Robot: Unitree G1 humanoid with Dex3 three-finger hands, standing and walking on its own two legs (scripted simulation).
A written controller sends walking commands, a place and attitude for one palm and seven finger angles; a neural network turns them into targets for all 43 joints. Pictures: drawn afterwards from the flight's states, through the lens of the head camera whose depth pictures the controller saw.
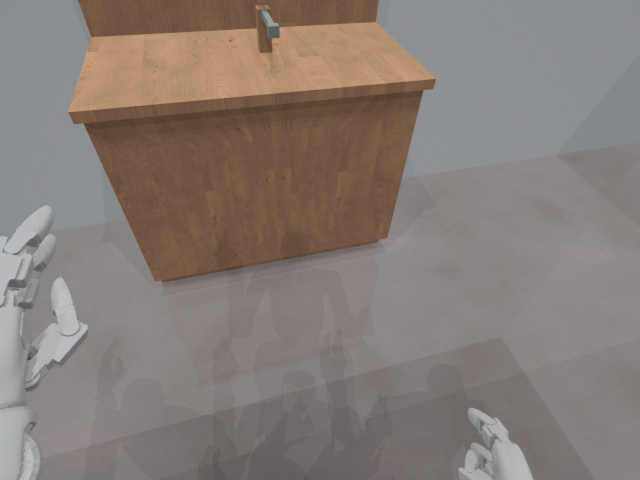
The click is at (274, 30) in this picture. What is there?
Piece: tap's lever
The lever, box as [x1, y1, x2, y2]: [267, 23, 279, 38]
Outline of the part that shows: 267,23 268,37 279,37 279,29 277,23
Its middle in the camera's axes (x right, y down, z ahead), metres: -0.12 -0.53 +0.98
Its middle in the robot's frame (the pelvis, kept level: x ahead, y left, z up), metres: +1.09 +0.20 +0.12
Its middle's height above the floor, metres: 0.89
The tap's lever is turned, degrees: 0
